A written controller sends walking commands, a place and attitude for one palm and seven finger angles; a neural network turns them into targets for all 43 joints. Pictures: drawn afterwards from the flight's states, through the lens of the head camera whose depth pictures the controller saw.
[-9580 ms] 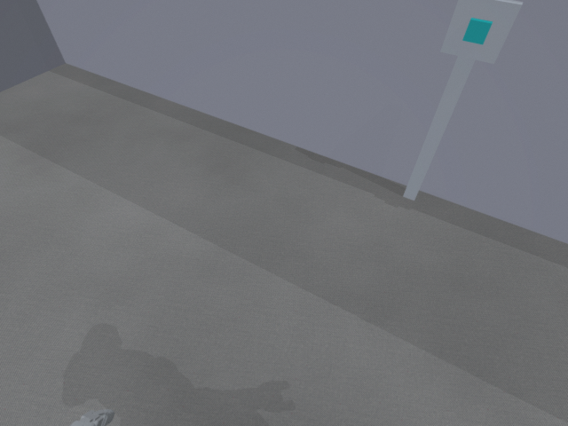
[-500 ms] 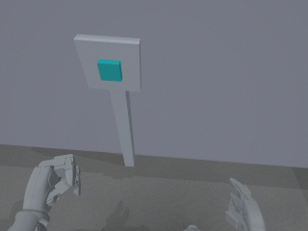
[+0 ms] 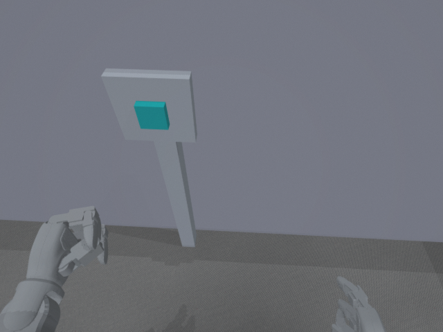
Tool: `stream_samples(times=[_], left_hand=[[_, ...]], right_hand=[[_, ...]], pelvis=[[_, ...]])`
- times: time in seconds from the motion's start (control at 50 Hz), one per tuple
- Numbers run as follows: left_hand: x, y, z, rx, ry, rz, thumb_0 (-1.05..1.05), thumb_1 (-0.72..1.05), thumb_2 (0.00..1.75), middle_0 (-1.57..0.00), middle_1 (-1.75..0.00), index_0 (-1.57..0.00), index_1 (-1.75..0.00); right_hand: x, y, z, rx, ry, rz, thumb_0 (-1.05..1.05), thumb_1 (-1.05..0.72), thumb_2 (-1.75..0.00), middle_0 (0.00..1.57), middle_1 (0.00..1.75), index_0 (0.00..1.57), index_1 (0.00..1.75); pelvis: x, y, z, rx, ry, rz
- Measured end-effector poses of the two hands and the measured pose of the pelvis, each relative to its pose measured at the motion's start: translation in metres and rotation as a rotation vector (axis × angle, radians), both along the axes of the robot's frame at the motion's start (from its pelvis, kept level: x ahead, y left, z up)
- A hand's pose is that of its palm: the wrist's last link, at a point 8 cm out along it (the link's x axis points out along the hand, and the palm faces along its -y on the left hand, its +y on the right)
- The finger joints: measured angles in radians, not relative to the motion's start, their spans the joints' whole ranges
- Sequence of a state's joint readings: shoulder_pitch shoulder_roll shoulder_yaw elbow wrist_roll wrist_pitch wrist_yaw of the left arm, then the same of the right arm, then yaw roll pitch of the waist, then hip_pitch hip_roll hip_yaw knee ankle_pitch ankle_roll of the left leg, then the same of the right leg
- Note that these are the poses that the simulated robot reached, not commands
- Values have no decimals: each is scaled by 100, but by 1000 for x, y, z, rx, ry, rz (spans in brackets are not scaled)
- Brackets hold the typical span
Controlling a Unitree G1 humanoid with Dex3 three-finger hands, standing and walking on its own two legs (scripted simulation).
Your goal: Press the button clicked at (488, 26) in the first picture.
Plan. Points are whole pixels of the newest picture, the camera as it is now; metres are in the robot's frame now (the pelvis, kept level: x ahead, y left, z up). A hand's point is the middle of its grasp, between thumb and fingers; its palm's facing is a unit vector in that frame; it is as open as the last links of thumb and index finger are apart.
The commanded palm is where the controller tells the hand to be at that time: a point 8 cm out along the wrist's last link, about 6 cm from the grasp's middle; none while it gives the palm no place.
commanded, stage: raise the hand and make a fist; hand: left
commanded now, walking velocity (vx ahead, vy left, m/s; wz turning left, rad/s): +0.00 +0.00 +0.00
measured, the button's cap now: (153, 114) +0.54 +0.19 +0.08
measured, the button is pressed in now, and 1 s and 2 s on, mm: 0 0 0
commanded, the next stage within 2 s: aim a knuckle at the button in 0.26 s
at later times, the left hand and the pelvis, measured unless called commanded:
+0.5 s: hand (97, 248) +0.23 +0.21 +0.07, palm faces +0.02 -1.00 -0.04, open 3.1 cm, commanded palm +0.22 +0.26 +0.08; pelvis -0.01 +0.01 +0.00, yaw +0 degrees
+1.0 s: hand (129, 195) +0.34 +0.19 +0.06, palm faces +0.00 -1.00 -0.02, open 3.1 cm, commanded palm +0.32 +0.24 +0.07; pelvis -0.02 +0.00 +0.00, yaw -1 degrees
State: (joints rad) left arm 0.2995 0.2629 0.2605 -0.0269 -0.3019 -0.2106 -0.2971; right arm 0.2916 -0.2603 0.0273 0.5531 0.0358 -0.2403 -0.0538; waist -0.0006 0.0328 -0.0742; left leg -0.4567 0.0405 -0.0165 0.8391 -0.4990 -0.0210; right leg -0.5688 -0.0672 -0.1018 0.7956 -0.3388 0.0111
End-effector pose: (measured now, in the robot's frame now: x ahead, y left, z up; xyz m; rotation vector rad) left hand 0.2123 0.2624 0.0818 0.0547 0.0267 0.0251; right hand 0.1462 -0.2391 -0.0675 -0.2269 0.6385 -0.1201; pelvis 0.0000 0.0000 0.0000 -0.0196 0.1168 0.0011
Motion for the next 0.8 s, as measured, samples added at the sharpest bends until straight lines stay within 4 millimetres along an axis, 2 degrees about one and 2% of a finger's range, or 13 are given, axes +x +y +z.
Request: stream_samples(times=[0.14,0.44,0.54,0.68,0.8], left_hand=[[-6,-3,-5,-3,11,1,2,90,90,-130,-150,-130,-150],[-11,3,-4,-8,-5,3,2,90,90,-130,-150,-130,-150],[4,0,-6,-19,-20,-7,2,90,90,-130,-150,-130,-150],[41,-6,-10,-25,-16,-33,2,90,90,-130,-150,-130,-150],[64,-6,-11,-30,-14,-25,2,90,90,-130,-150,-130,-150]], right_hand=[[-1,-1,5,-9,-17,5,2,-91,-90,21,30,20,30],[3,19,4,13,-33,49,2,-90,-90,21,30,21,30],[0,21,0,8,-19,56,2,-90,-90,21,30,21,30],[-10,16,-6,-1,21,29,2,-90,-90,21,30,21,30],[-24,7,-9,-4,70,-9,1,-90,-90,21,30,21,30]], pelvis=[[-3,1,1,3,-9,-6],[-9,5,0,-1,-20,2],[-12,7,-1,0,-17,6],[-15,7,-2,6,-4,-2],[-14,5,-1,12,9,-14]])
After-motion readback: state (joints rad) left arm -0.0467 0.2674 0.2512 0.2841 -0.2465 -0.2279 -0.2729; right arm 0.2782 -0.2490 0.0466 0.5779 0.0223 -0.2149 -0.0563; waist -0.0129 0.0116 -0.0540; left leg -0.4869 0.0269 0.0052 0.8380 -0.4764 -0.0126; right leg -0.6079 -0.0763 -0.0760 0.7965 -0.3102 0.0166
